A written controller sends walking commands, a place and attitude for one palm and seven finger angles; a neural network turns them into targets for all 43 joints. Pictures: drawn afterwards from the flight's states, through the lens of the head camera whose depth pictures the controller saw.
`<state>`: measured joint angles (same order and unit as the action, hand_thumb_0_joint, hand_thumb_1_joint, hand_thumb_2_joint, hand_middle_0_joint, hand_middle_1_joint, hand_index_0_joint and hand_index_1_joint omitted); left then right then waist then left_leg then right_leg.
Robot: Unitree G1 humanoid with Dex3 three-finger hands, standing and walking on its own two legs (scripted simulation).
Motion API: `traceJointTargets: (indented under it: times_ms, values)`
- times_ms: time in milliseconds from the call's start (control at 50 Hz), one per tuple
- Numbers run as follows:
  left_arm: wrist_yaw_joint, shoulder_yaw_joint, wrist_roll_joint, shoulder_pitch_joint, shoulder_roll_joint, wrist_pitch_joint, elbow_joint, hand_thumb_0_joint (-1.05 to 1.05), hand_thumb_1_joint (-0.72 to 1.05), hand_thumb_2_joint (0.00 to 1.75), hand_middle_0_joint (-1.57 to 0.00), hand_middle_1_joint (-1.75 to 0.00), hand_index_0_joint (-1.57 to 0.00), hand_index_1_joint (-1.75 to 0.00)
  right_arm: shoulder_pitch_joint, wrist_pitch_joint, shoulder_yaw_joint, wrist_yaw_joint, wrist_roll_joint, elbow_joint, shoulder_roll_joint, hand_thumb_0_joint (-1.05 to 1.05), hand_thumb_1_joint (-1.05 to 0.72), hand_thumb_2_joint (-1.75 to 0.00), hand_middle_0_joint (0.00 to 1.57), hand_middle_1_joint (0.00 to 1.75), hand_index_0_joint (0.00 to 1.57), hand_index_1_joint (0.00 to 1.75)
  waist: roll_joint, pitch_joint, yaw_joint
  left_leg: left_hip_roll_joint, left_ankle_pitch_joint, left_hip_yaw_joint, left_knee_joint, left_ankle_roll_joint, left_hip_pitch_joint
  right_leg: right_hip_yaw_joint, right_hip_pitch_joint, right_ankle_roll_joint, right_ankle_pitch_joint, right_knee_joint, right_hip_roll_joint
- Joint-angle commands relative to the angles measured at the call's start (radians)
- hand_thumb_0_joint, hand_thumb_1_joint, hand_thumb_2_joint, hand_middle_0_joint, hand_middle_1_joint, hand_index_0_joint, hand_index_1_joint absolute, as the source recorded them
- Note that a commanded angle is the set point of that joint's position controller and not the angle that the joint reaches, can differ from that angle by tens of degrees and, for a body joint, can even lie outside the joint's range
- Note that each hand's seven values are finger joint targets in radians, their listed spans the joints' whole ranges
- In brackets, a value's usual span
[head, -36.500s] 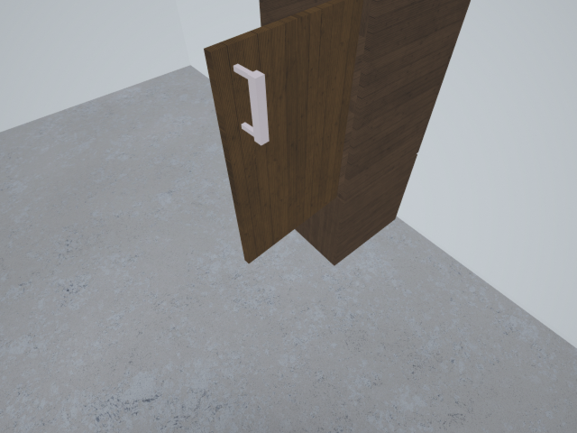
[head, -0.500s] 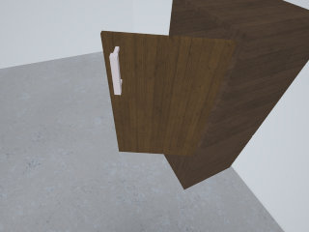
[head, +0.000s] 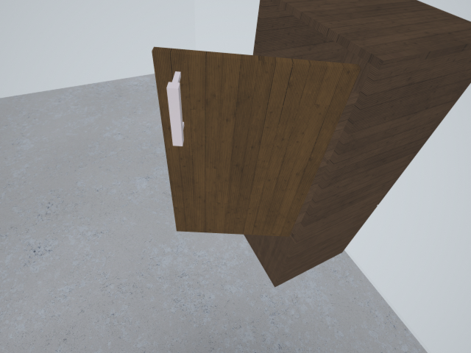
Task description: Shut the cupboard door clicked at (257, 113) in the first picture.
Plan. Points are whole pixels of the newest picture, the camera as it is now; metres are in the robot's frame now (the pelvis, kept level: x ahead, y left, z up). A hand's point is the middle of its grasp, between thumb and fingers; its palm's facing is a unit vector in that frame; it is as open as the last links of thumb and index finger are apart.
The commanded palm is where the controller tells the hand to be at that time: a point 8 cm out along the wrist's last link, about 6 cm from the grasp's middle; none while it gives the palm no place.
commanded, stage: shuffle to correct the standing spot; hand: left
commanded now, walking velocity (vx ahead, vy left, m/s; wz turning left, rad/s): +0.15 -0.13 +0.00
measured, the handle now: (177, 110) +0.50 +0.16 +0.15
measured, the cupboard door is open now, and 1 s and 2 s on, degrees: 62 62 62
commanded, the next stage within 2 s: come to a stop and stand still in 0.26 s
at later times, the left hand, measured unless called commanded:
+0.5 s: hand out of the picture +0.04 +0.12 -0.20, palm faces +0.05 -1.00 -0.07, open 7.3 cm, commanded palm none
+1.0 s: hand out of the picture +0.12 +0.13 -0.17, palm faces +0.07 -0.98 -0.20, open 7.3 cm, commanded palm none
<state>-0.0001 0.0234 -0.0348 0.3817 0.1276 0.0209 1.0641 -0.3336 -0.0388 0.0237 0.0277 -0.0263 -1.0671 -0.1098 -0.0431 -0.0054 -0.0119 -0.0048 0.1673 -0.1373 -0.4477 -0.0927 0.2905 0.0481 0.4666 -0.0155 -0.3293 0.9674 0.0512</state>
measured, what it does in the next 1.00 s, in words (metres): steps on the spot: right foot, then left foot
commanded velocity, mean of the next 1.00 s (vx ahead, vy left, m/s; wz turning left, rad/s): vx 0.01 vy -0.02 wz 0.02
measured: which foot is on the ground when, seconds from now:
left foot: down 0.00-0.20, up 0.22-0.42, down 0.44-1.00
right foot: up 0.00-0.18, down 0.20-0.46, up 0.48-0.68, down 0.70-1.00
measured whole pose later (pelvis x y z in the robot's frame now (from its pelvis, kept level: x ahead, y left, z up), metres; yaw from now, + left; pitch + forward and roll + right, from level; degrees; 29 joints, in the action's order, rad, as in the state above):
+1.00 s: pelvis +0.08 -0.05 +0.00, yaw +2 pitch +0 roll +0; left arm 0.03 0.02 -0.02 0.24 0.18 0.02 1.01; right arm -0.23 0.02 0.03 0.02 -0.02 -1.05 -0.16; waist -0.02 0.03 -0.01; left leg 0.02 0.24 -0.10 -0.49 -0.01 0.24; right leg 0.06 0.23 0.00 -0.28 0.52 0.04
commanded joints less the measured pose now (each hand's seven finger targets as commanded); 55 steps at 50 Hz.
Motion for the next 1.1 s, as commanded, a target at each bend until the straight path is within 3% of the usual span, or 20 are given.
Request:
traceJointTargets:
  times_ms: [0,60,140,180,200,260,380,400,420,440,500,540,640,720,780,980,1020,1040,1060,1080]
  values:
    - [0.0,0.009,0.002,0.013,0.018,-0.011,-0.062,0.0,0.9,0.9,-0.2,-0.3,-0.2,-0.3,-0.064,-0.011,0.037,0.01,-0.005,0.031,-0.166,0.0,-0.9,-0.9,0.2,0.3,0.2,0.3,0.111,0.08,0.023,0.284,0.354,0.297,0.319,-0.09,0.055,0.013,-0.027,0.001,-0.029,-0.159,0.015]
    - [0.001,0.013,0.005,-0.033,0.023,-0.009,-0.075,0.0,0.9,0.9,-0.2,-0.3,-0.2,-0.3,-0.075,0.003,0.044,0.007,-0.009,0.021,-0.175,0.0,-0.9,-0.9,0.2,0.3,0.2,0.3,0.16,0.098,0.033,0.299,0.42,0.319,0.321,-0.086,0.072,0.019,-0.083,-0.005,-0.058,-0.258,0.001]
    - [0.007,0.024,0.007,0.085,0.055,-0.022,-0.03,0.0,0.9,0.9,-0.2,-0.3,-0.2,-0.3,-0.06,0.019,0.045,-0.001,-0.005,0.017,-0.151,0.0,-0.9,-0.9,0.2,0.3,0.2,0.3,0.03,0.057,-0.021,0.19,0.456,0.239,0.153,-0.006,0.204,0.035,-0.415,-0.023,-0.019,-0.587,-0.034]
    - [0.03,0.037,0.004,0.144,0.147,-0.03,-0.021,0.0,0.9,0.9,-0.2,-0.3,-0.2,-0.3,-0.02,0.021,0.017,-0.012,0.007,0.049,-0.047,0.0,-0.9,-0.9,0.2,0.3,0.2,0.3,-0.217,0.091,-0.052,0.01,0.375,0.025,-0.199,0.059,0.418,-0.308,-0.486,-0.142,-0.315,-0.788,0.23]
    - [0.037,0.046,0.01,0.135,0.166,-0.038,-0.03,0.0,0.9,0.9,-0.2,-0.3,-0.2,-0.3,0.036,0.023,0.022,-0.017,0.002,0.072,-0.065,0.0,-0.9,-0.9,0.2,0.3,0.2,0.3,-0.232,0.101,-0.06,0.035,0.378,0.031,-0.41,0.046,0.4,-0.406,-0.375,-0.2,-0.402,-0.864,0.308]
    - [0.041,0.03,0.009,-0.006,0.121,-0.058,-0.071,0.0,0.9,0.9,-0.2,-0.3,-0.2,-0.3,-0.001,0.036,0.033,-0.035,0.0,0.06,-0.077,0.0,-0.9,-0.9,0.2,0.3,0.2,0.3,-0.102,0.108,0.029,0.079,0.243,0.076,-0.591,0.052,0.321,-0.227,-0.223,-0.195,-0.193,-0.829,0.227]
    - [0.026,0.019,0.014,0.001,0.115,-0.051,-0.053,0.0,0.9,0.9,-0.2,-0.3,-0.2,-0.3,-0.117,0.005,0.005,-0.022,0.003,0.03,-0.032,0.0,-0.9,-0.9,0.2,0.3,0.2,0.3,-0.005,0.084,0.053,0.031,0.083,-0.003,-0.047,0.085,-0.111,-0.066,-0.086,-0.117,-0.038,-0.593,0.098]
    - [0.021,0.01,0.017,0.019,0.079,-0.045,-0.053,0.0,0.9,0.9,-0.2,-0.3,-0.2,-0.3,-0.16,-0.005,0.004,-0.012,0.002,0.014,-0.079,0.0,-0.9,-0.9,0.2,0.3,0.2,0.3,0.139,0.069,0.053,0.115,0.018,0.112,0.045,0.071,-0.178,-0.033,-0.056,-0.074,0.0,-0.455,0.047]
    - [0.018,0.003,0.022,0.051,0.039,-0.042,-0.065,0.0,0.9,0.9,-0.2,-0.3,-0.2,-0.3,-0.182,-0.009,0.015,0.001,-0.001,0.021,-0.157,0.0,-0.9,-0.9,0.2,0.3,0.2,0.3,0.308,0.026,0.043,0.319,-0.126,0.368,0.13,-0.018,-0.213,0.033,0.007,-0.013,-0.092,-0.327,-0.013]
    - [0.019,0.004,0.018,0.024,0.051,-0.039,-0.083,0.0,0.9,0.9,-0.2,-0.3,-0.2,-0.3,-0.17,0.004,0.024,0.011,-0.004,0.04,-0.204,0.0,-0.9,-0.9,0.2,0.3,0.2,0.3,0.244,0.033,0.049,0.411,-0.255,0.465,0.151,-0.104,-0.15,0.026,-0.014,-0.001,-0.205,-0.241,-0.024]
    - [0.029,0.005,0.019,0.002,0.054,-0.02,-0.044,0.0,0.9,0.9,-0.2,-0.3,-0.2,-0.3,-0.061,-0.004,-0.005,0.034,0.0,0.025,-0.141,0.0,-0.9,-0.9,0.2,0.3,0.2,0.3,0.246,0.025,0.018,0.347,-0.723,0.32,0.092,-0.109,-0.115,-0.041,-0.089,0.013,-0.187,-0.142,0.021]
    - [0.028,0.004,0.022,0.004,0.044,-0.012,-0.031,0.0,0.9,0.9,-0.2,-0.3,-0.2,-0.3,-0.016,0.002,0.006,0.037,0.006,0.032,-0.164,0.0,-0.9,-0.9,0.2,0.3,0.2,0.3,0.177,-0.015,0.012,0.31,-0.78,0.236,0.054,-0.091,-0.165,-0.013,-0.135,0.025,-0.103,-0.244,0.011]
    - [0.027,0.018,0.013,0.027,0.071,-0.007,-0.046,0.0,0.9,0.9,-0.2,-0.3,-0.2,-0.3,0.044,0.025,0.032,0.035,0.015,0.059,-0.174,0.0,-0.9,-0.9,0.2,0.3,0.2,0.3,0.127,-0.006,-0.011,0.24,-0.494,0.173,-0.002,-0.025,-0.097,-0.006,-0.253,0.019,0.188,-0.461,0.001]
    - [0.033,0.019,0.011,-0.008,0.142,-0.023,-0.08,0.0,0.9,0.9,-0.2,-0.3,-0.2,-0.3,0.047,0.051,0.028,0.013,0.019,0.079,-0.099,0.0,-0.9,-0.9,0.2,0.3,0.2,0.3,-0.059,-0.03,0.012,0.074,0.004,0.064,-0.104,0.079,-0.031,-0.171,-0.248,-0.063,0.505,-0.517,0.157]
    - [0.039,0.012,0.014,-0.061,0.156,-0.03,-0.092,0.0,0.9,0.9,-0.2,-0.3,-0.2,-0.3,0.042,0.063,0.02,0.0,0.017,0.069,-0.077,0.0,-0.9,-0.9,0.2,0.3,0.2,0.3,-0.126,-0.007,0.023,0.042,0.137,0.064,-0.112,0.097,-0.056,-0.201,-0.195,-0.105,0.395,-0.602,0.201]
    - [0.036,0.011,0.017,-0.093,0.149,-0.022,-0.092,0.0,0.9,0.9,-0.2,-0.3,-0.2,-0.3,0.05,0.049,0.004,-0.011,0.009,0.054,-0.122,0.0,-0.9,-0.9,0.2,0.3,0.2,0.3,0.033,0.07,-0.006,0.104,0.034,0.133,0.078,0.076,-0.048,-0.1,-0.2,-0.02,0.079,-0.606,0.085]
    - [0.072,-0.003,0.014,0.012,0.167,-0.041,-0.039,0.0,0.9,0.9,-0.2,-0.3,-0.2,-0.3,0.151,0.028,0.012,-0.017,0.019,0.12,-0.188,0.0,-0.9,-0.9,0.2,0.3,0.2,0.3,0.087,0.074,-0.037,0.114,0.06,0.095,-0.115,0.105,-0.035,-0.15,-0.209,-0.018,0.309,-0.598,0.132]
    - [0.061,0.003,0.015,-0.086,0.23,-0.053,-0.1,0.0,0.9,0.9,-0.2,-0.3,-0.2,-0.3,0.065,0.041,0.007,-0.026,0.013,0.134,-0.132,0.0,-0.9,-0.9,0.2,0.3,0.2,0.3,0.073,0.002,0.036,0.064,0.192,0.098,-0.112,0.105,-0.035,-0.207,-0.177,-0.067,0.007,-0.633,0.185]
    - [0.054,0.007,0.015,-0.129,0.229,-0.055,-0.122,0.0,0.9,0.9,-0.2,-0.3,-0.2,-0.3,0.025,0.042,0.004,-0.03,0.006,0.128,-0.135,0.0,-0.9,-0.9,0.2,0.3,0.2,0.3,0.045,0.011,0.051,0.068,0.177,0.099,-0.098,0.097,-0.054,-0.183,-0.119,-0.08,-0.139,-0.63,0.164]
    - [0.05,0.003,0.011,-0.148,0.211,-0.056,-0.134,0.0,0.9,0.9,-0.2,-0.3,-0.2,-0.3,-0.012,0.031,-0.001,-0.032,0.0,0.125,-0.123,0.0,-0.9,-0.9,0.2,0.3,0.2,0.3,0.096,-0.002,0.059,0.073,0.097,0.101,-0.055,0.093,-0.082,-0.136,-0.122,-0.08,-0.041,-0.579,0.136]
